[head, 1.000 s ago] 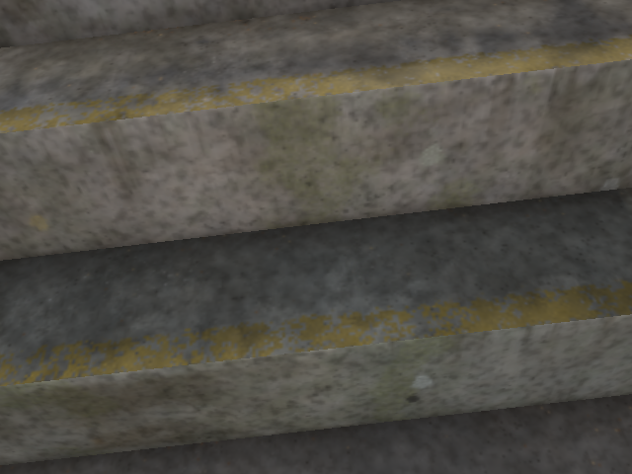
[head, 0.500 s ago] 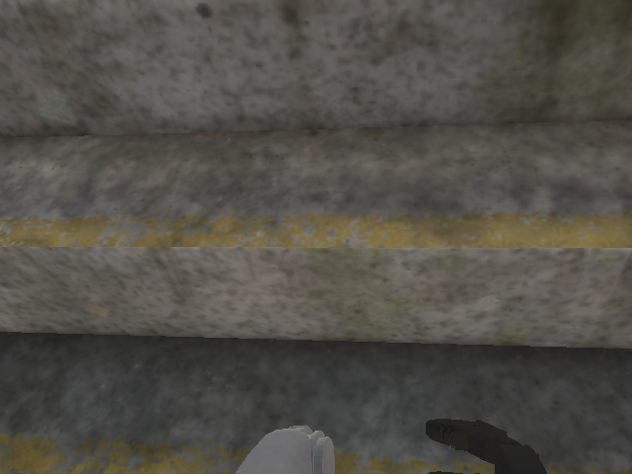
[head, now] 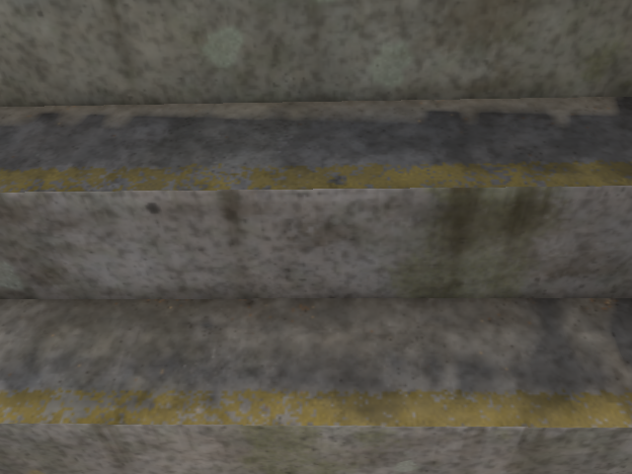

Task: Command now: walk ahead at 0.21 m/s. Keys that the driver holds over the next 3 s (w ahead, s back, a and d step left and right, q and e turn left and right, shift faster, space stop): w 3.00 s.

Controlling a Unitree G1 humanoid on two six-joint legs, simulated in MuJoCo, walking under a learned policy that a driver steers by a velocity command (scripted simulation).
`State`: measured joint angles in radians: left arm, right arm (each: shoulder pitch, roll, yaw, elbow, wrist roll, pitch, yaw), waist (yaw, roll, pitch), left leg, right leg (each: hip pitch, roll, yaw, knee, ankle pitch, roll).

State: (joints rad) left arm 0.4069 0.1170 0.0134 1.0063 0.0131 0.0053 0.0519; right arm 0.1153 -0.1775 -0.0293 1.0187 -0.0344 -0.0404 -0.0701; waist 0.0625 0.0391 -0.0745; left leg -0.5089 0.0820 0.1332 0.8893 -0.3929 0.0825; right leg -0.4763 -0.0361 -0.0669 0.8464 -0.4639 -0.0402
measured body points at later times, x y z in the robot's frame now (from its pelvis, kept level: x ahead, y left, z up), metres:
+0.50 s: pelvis +0.13 +0.09 +0.05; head +0.15 +0.10 +0.50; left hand +0.06 +0.30 -0.10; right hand +0.41 -0.06 +0.01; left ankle +0.24 +0.23 -0.42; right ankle +0.04 -0.12 -0.69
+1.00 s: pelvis +0.22 +0.21 +0.25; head +0.19 +0.22 +0.70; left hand +0.36 +0.37 +0.12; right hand +0.21 +0.00 +0.10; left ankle +0.27 +0.26 -0.46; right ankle +0.28 +0.08 -0.13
